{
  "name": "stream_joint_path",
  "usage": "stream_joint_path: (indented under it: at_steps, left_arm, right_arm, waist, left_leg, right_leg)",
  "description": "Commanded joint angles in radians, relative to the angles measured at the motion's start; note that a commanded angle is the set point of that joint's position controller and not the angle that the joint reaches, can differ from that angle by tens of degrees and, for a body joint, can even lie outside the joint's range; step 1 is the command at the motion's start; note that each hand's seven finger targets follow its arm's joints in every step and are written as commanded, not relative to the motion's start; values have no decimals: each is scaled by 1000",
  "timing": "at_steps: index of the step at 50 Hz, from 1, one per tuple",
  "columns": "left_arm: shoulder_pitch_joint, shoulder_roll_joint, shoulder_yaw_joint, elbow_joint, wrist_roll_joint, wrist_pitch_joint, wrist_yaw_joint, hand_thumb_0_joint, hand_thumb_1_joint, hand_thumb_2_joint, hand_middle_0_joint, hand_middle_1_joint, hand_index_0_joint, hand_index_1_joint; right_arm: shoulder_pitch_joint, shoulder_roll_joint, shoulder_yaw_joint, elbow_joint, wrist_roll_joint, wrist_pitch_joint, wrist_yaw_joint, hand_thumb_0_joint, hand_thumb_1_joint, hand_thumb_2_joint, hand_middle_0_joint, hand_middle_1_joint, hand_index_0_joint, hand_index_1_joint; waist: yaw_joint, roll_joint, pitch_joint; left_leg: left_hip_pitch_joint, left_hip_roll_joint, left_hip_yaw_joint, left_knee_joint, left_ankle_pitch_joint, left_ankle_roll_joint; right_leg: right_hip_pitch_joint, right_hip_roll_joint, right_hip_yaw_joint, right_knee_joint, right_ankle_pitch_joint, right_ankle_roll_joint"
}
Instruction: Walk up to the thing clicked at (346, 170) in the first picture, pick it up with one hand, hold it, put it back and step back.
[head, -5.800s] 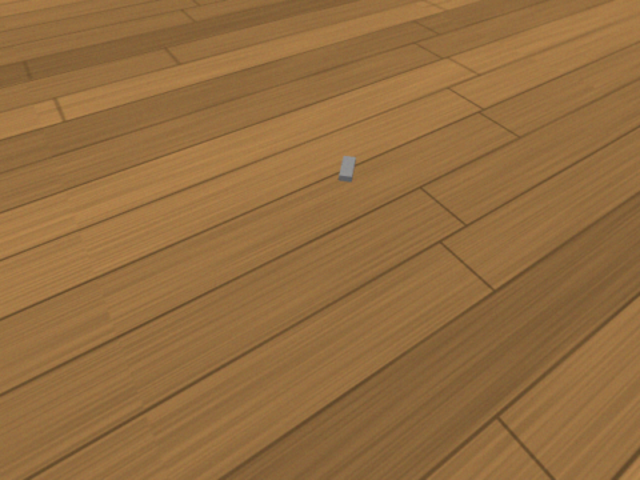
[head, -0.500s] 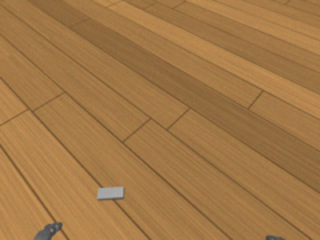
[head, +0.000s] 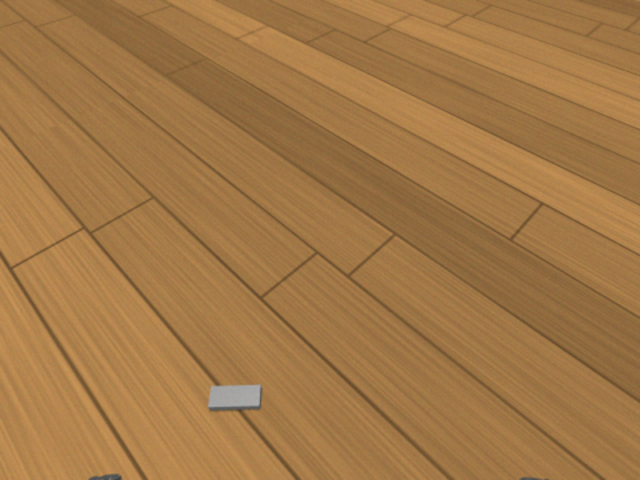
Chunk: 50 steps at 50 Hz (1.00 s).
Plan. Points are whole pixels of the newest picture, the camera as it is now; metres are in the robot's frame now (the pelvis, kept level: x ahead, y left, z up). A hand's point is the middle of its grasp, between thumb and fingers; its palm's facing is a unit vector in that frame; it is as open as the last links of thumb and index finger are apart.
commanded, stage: walk up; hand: left
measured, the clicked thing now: (235, 397) +0.45 +0.26 -0.76
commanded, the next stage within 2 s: stand in 0.42 s
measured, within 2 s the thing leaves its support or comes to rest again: neither
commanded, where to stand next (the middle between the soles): +0.07 +0.01 m, yaw +0 degrees
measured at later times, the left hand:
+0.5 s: hand out of the picture +0.09 +0.25 -0.15, palm faces +0.02 -0.94 -0.34, open 7.4 cm
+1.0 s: hand out of the picture +0.10 +0.23 -0.15, palm faces -0.02 -0.94 -0.34, open 7.4 cm
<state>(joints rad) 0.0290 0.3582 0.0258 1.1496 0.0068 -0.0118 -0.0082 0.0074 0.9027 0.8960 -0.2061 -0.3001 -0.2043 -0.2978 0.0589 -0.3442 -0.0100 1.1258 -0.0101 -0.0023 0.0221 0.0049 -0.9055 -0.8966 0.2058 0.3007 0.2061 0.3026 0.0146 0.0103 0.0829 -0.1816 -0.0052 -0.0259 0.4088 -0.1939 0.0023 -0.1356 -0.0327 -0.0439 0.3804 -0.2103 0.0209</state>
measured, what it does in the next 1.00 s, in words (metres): stands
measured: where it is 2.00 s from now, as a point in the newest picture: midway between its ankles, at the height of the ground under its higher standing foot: outside the picture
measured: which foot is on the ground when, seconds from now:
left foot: down 0.00-1.00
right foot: down 0.00-1.00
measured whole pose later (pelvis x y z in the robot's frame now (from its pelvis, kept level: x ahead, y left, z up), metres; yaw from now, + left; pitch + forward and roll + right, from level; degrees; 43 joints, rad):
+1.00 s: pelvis +0.02 -0.02 +0.00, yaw +0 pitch -1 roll +0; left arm 0.09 0.34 0.00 1.13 0.01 -0.02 0.00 0.01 0.90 0.90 -0.21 -0.30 -0.20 -0.30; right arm 0.08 -0.35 0.00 1.14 -0.01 -0.01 0.01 0.01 -0.91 -0.90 0.21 0.30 0.21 0.30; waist 0.00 0.01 0.05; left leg -0.12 0.02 -0.04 0.31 -0.17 -0.03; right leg -0.08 -0.01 -0.06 0.31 -0.20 -0.01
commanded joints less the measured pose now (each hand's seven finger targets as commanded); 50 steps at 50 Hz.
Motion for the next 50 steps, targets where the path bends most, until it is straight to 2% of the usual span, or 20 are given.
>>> stream_joint_path:
  at_steps: [1,5,7,12,19,20,21,22,24,26,29,30,33,36,38,42,46,50]
  left_arm:
    - [-57,206,41,-64,-1,-20,13,0,900,900,-200,-300,-200,-300]
    - [-49,207,42,-69,2,-18,14,0,900,900,-200,-300,-200,-300]
    - [-30,205,42,-68,2,-21,15,0,900,900,-200,-300,-200,-300]
    - [-46,216,47,-78,5,-24,17,0,900,900,-200,-300,-200,-300]
    - [-41,215,50,-79,4,-22,18,0,900,900,-200,-300,-200,-300]
    - [-41,214,51,-81,4,-23,17,0,900,900,-200,-300,-200,-300]
    - [-17,185,30,-64,0,-17,14,0,900,900,-200,-300,-200,-300]
    - [-21,180,28,-66,4,-15,13,0,900,900,-200,-300,-200,-300]
    - [-20,180,25,-69,3,-19,12,0,900,900,-200,-300,-200,-300]
    - [-10,192,24,-65,2,-22,13,0,900,900,-200,-300,-200,-300]
    - [0,195,20,-65,2,-26,13,0,900,900,-200,-300,-200,-300]
    - [0,190,17,-64,1,-27,12,0,900,900,-200,-300,-200,-300]
    - [16,196,15,-63,6,-29,15,0,900,900,-200,-300,-200,-300]
    - [18,196,16,-67,3,-31,18,0,900,900,-200,-300,-200,-300]
    - [18,197,16,-68,0,-31,18,0,900,900,-200,-300,-200,-300]
    - [25,193,14,-66,2,-27,18,0,900,900,-200,-300,-200,-300]
    - [30,197,16,-71,1,-28,18,0,900,900,-200,-300,-200,-300]
    - [32,188,13,-67,0,-27,18,0,900,900,-200,-300,-200,-300]
  right_arm:
    - [-54,-222,-44,-64,3,-23,-17,0,-900,-900,200,300,200,300]
    - [-48,-228,-47,-70,1,-21,-18,0,-900,-900,200,300,200,300]
    - [-49,-221,-47,-74,2,-20,-17,0,-900,-900,200,300,200,300]
    - [-25,-221,-48,-74,3,-17,-17,0,-900,-900,200,300,200,300]
    - [-33,-218,-47,-85,4,-15,-16,0,-900,-900,200,300,200,300]
    - [-32,-218,-46,-86,4,-13,-16,0,-900,-900,200,300,200,300]
    - [-32,-186,-32,-76,-3,-18,-20,0,-900,-900,200,300,200,300]
    - [-36,-204,-36,-76,-5,-22,-22,0,-900,-900,200,300,200,300]
    - [-37,-220,-38,-66,-6,-26,-24,0,-900,-900,200,300,200,300]
    - [-37,-213,-38,-65,-5,-28,-25,0,-900,-900,200,300,200,300]
    - [-36,-211,-38,-62,-2,-32,-24,0,-900,-900,200,300,200,300]
    - [-34,-212,-35,-58,0,-31,-24,0,-900,-900,200,300,200,300]
    - [-40,-205,-35,-58,0,-30,-23,0,-900,-900,200,300,200,300]
    - [-37,-208,-36,-55,-1,-31,-24,0,-900,-900,200,300,200,300]
    - [-30,-208,-34,-50,0,-32,-26,0,-900,-900,200,300,200,300]
    - [-38,-208,-31,-47,2,-27,-27,0,-900,-900,200,300,200,300]
    - [-31,-210,-31,-44,0,-29,-29,0,-900,-900,200,300,200,300]
    - [-28,-210,-27,-41,3,-29,-28,0,-900,-900,200,300,200,300]
  waist:
    - [-6,27,-146]
    - [-8,27,-139]
    - [-5,21,-140]
    - [-19,6,-144]
    - [-14,-1,-131]
    - [-15,-1,-125]
    - [-18,-31,-131]
    - [-20,-10,-120]
    - [-15,17,-123]
    - [-16,5,-131]
    - [-17,8,-138]
    - [-19,4,-127]
    - [-19,-16,-131]
    - [-17,-8,-168]
    - [-20,-6,-159]
    - [-18,-3,-134]
    - [-14,1,-160]
    - [-16,-1,-128]
  left_leg:
    - [-16,123,-121,-94,157,24]
    - [-27,124,-129,-103,122,26]
    - [-7,123,-126,-91,151,27]
    - [-22,107,-113,-73,158,23]
    - [-20,102,-118,-57,190,24]
    - [-21,99,-118,-56,184,23]
    - [19,118,-123,-113,134,13]
    - [24,120,-130,-124,109,11]
    - [20,124,-126,-128,136,13]
    - [37,126,-119,-125,193,8]
    - [50,127,-113,-128,224,5]
    - [38,124,-109,-132,190,5]
    - [57,125,-108,-130,195,5]
    - [84,132,-97,-114,272,9]
    - [78,131,-93,-119,275,5]
    - [70,127,-92,-129,204,2]
    - [93,135,-84,-116,272,1]
    - [71,133,-90,-132,233,-3]
  right_leg:
    - [79,-90,77,-48,75,-39]
    - [81,-90,70,-46,62,-41]
    - [73,-92,72,-60,65,-40]
    - [89,-103,77,-56,99,-44]
    - [74,-104,71,-56,106,-42]
    - [67,-104,73,-60,99,-42]
    - [35,-109,81,-89,46,-39]
    - [30,-102,81,-93,27,-38]
    - [57,-110,86,-96,62,-38]
    - [67,-111,84,-95,101,-37]
    - [71,-110,82,-98,135,-36]
    - [72,-111,87,-108,121,-34]
    - [62,-111,82,-110,139,-32]
    - [91,-117,81,-93,244,-32]
    - [95,-116,83,-96,253,-34]
    - [69,-111,87,-113,171,-32]
    - [90,-116,88,-98,249,-38]
    - [85,-108,85,-110,199,-33]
